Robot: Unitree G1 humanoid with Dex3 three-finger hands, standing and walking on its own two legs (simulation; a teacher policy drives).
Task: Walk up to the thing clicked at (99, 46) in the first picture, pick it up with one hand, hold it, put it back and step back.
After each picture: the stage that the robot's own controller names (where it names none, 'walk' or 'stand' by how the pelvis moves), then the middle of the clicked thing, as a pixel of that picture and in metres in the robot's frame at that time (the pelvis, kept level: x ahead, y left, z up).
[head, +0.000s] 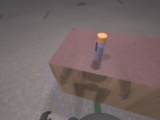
stand; (99, 48) +0.60 -0.05 +0.05
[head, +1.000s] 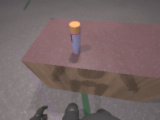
walk; (75, 39) +0.58 +0.16 +0.09
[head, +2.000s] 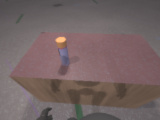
stand; (63, 52) +0.52 +0.24 +0.05
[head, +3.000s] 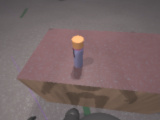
walk; (78, 54) +0.47 +0.10 +0.09
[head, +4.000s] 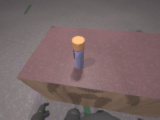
stand; (78, 54) +0.45 +0.10 +0.08
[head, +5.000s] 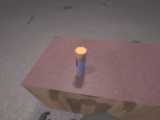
stand; (80, 63) +0.43 +0.09 +0.05
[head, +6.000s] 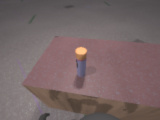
stand; (81, 63) +0.43 +0.09 +0.05
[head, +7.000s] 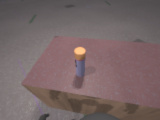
stand; (80, 63) +0.42 +0.10 +0.05
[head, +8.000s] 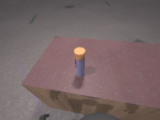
stand; (80, 63) +0.42 +0.10 +0.05
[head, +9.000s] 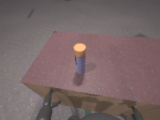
rise first; (80, 60) +0.43 +0.10 +0.06
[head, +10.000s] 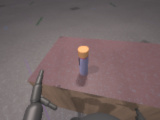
go down; (83, 62) +0.44 +0.10 +0.06
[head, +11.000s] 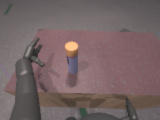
go down; (72, 60) +0.43 +0.10 +0.07
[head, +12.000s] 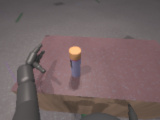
approach; (75, 63) +0.42 +0.10 +0.06
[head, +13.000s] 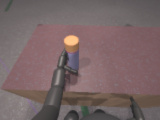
close; (72, 56) +0.42 +0.10 +0.10
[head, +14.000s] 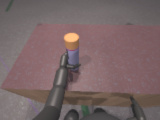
close; (73, 54) +0.43 +0.10 +0.11
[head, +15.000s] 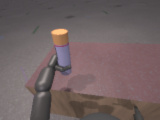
lift; (63, 55) +0.34 +0.16 +0.24
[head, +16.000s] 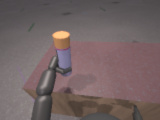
hold; (64, 57) +0.33 +0.16 +0.23
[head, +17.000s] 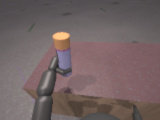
hold; (64, 57) +0.33 +0.16 +0.22
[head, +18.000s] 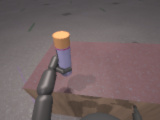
hold; (64, 57) +0.33 +0.16 +0.23
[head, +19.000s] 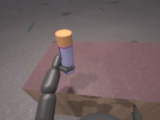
crouch; (66, 55) +0.34 +0.14 +0.23
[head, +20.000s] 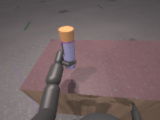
crouch; (68, 50) +0.39 +0.13 +0.22
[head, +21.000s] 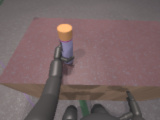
lower; (66, 47) +0.47 +0.12 +0.12
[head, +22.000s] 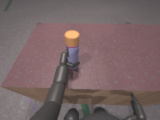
lower; (72, 52) +0.44 +0.10 +0.11
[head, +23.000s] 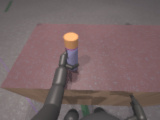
lower; (72, 54) +0.43 +0.10 +0.11
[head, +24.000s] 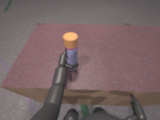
lower; (71, 54) +0.43 +0.10 +0.11
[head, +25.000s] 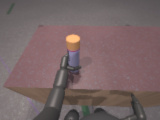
open; (73, 56) +0.42 +0.09 +0.11
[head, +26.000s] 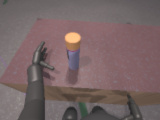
withdraw; (73, 54) +0.42 +0.10 +0.11
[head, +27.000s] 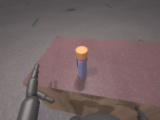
sink last; (82, 64) +0.41 +0.09 +0.09
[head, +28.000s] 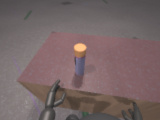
stand; (79, 61) +0.42 +0.10 +0.08
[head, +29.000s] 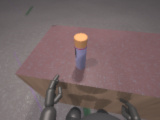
stand; (80, 53) +0.43 +0.09 +0.13
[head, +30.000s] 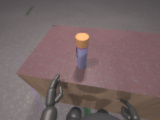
stand; (81, 53) +0.44 +0.09 +0.13
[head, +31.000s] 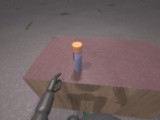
stand; (77, 58) +0.49 +0.10 +0.08
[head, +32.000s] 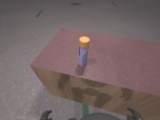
stand; (83, 52) +0.52 +0.10 +0.06
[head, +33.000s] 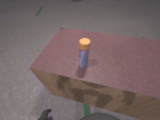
stand; (84, 54) +0.50 +0.07 +0.05
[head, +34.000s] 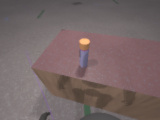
walk; (83, 54) +0.51 +0.08 +0.05
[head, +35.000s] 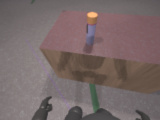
walk; (90, 30) +0.68 +0.05 +0.08
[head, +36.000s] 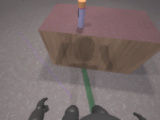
walk; (81, 14) +0.95 +0.14 +0.07
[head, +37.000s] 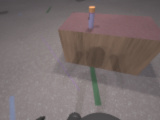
stand; (91, 18) +1.17 +0.07 +0.07
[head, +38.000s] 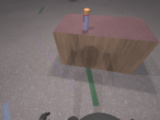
stand; (86, 20) +1.15 +0.10 +0.05
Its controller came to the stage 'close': yes
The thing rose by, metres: 0.19
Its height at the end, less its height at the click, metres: +0.00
